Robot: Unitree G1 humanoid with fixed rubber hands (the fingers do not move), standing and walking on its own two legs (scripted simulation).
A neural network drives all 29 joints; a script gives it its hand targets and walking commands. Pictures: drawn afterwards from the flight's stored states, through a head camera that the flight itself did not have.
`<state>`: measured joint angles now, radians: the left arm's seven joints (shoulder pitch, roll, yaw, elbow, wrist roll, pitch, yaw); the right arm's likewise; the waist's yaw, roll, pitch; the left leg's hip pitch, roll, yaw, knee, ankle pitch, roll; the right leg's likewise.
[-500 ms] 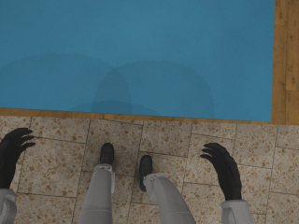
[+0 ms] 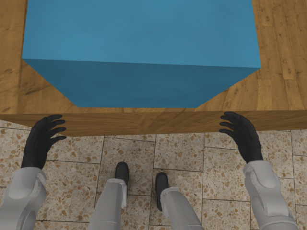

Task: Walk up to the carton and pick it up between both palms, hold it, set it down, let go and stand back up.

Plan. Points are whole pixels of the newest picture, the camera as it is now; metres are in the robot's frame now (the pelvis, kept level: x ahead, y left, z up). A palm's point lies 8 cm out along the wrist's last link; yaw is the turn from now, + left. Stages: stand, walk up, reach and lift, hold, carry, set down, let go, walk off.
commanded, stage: let go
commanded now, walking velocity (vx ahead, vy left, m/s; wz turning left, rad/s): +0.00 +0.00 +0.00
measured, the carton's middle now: (142, 45) +0.48 +0.07 +0.05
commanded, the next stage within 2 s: stand in 0.92 s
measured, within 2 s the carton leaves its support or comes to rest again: neither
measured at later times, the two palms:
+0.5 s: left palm out of the picture +0.12 +0.24 -0.05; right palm (249, 211) +0.18 -0.20 -0.04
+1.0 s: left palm (50, 224) +0.14 +0.21 -0.04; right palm out of the picture +0.13 -0.23 -0.06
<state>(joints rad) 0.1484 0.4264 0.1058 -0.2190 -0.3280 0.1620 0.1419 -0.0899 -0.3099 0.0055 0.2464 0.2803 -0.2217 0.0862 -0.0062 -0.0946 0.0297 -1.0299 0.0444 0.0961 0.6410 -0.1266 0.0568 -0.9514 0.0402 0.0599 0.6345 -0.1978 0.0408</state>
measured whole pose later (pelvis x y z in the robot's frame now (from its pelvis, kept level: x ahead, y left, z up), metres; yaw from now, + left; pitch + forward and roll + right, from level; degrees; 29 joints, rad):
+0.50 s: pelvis +0.01 +0.01 +0.03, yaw +4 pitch -9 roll -2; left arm 0.32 0.22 -0.02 0.35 0.05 0.39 0.00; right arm 0.16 -0.11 -0.10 0.73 0.00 0.02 0.12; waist 0.04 -0.04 0.05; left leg -0.18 0.01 0.07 0.53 -0.20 0.07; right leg -0.07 0.02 0.04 0.49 -0.24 -0.04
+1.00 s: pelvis +0.00 -0.01 +0.03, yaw +3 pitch -5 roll +0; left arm 0.28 0.21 -0.08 0.55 0.06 0.07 0.01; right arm 0.25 -0.16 -0.07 0.74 -0.05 -0.08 0.07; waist -0.03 0.00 -0.05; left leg -0.25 -0.02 0.07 0.58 -0.27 0.02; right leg -0.22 0.00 0.06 0.60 -0.30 0.03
